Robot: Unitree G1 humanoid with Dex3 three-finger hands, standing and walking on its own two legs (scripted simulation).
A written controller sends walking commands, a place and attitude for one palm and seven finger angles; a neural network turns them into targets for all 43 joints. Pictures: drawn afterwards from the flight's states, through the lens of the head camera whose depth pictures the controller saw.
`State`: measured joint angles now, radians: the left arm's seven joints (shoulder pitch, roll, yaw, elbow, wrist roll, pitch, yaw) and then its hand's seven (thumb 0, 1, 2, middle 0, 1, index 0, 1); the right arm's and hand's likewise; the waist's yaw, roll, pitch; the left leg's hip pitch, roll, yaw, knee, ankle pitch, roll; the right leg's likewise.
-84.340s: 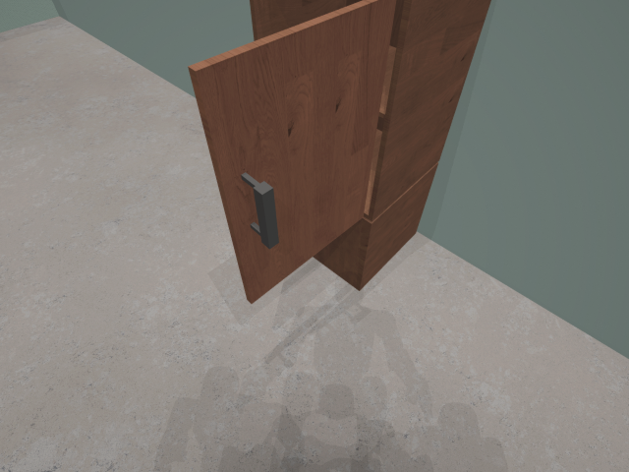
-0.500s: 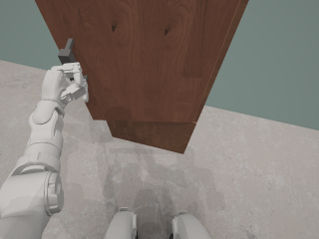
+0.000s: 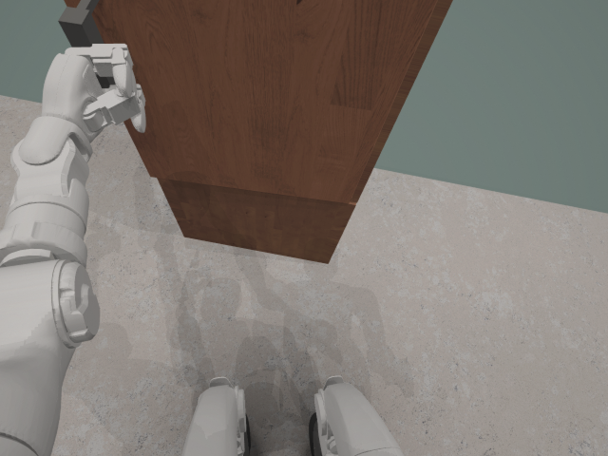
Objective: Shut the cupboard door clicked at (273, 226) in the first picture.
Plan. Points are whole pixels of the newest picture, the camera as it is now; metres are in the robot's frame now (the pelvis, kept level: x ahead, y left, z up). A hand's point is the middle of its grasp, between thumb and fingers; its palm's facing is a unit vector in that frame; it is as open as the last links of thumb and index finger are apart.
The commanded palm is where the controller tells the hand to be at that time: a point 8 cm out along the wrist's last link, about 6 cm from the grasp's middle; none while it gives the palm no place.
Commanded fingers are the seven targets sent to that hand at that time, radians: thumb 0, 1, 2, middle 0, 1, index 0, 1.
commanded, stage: push the door shut along its arc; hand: left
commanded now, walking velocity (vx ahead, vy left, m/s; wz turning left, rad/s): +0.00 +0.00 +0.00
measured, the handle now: (106, 58) +0.61 +0.21 +0.09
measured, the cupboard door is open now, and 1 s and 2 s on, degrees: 4 0 0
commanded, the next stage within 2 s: pull the fist back off the door in 0.46 s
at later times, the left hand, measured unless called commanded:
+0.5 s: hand (156, 81) +0.56 +0.14 +0.10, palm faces -0.26 -0.97 -0.02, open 3.1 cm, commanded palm +0.59 +0.15 +0.09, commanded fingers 0.00 0.90 0.90 -1.30 -1.50 -1.30 -1.50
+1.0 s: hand (175, 73) +0.58 +0.12 +0.09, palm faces +0.07 -1.00 -0.02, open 3.1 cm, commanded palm +0.53 +0.16 +0.09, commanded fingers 0.00 0.90 0.90 -1.30 -1.50 -1.30 -1.50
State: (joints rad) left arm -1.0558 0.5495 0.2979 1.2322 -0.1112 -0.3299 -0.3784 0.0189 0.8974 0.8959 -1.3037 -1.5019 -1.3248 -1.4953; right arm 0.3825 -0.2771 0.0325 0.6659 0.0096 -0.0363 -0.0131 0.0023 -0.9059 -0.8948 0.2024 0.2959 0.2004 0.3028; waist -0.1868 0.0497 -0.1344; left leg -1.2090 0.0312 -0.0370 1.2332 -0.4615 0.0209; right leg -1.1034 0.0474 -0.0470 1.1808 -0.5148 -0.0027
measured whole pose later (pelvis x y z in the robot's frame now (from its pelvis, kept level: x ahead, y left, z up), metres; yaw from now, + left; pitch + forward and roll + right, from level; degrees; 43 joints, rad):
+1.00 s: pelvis +0.00 -0.01 +0.00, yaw -2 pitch +28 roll -4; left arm -1.13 0.54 0.43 1.25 0.01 -0.29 -0.03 0.02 0.90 0.90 -1.30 -1.50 -1.30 -1.49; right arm 0.49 -0.24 0.06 0.64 -0.05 -0.01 0.05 0.00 -0.91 -0.89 0.20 0.30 0.20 0.30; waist -0.26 0.09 -0.12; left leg -1.26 0.06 -0.01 1.22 -0.45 0.01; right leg -1.17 0.08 -0.02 1.18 -0.49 -0.01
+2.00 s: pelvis +0.03 -0.02 +0.07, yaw +1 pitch +10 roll +0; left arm -0.27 0.27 0.21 0.52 -0.23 -0.32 -0.16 0.02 0.90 0.90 -1.30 -1.50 -1.30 -1.49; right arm 0.35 -0.26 0.01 0.60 0.05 0.02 -0.03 0.01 -0.91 -0.90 0.20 0.30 0.20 0.30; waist -0.05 0.05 -0.12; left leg -0.65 0.03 0.01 0.85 -0.37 0.00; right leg -0.59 0.04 0.00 0.85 -0.43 -0.02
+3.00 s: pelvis +0.05 -0.01 +0.11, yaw +2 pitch -3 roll +0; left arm 0.45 0.34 0.33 -0.35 -0.08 -0.04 0.09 0.02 0.89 0.89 -0.24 -0.34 -0.24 -0.33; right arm 0.21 -0.24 0.02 0.63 0.02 -0.06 -0.08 0.01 -0.91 -0.90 0.20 0.30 0.20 0.30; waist 0.07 0.09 -0.02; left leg -0.15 -0.01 0.00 0.43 -0.23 0.01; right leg -0.08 0.00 0.00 0.43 -0.30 -0.01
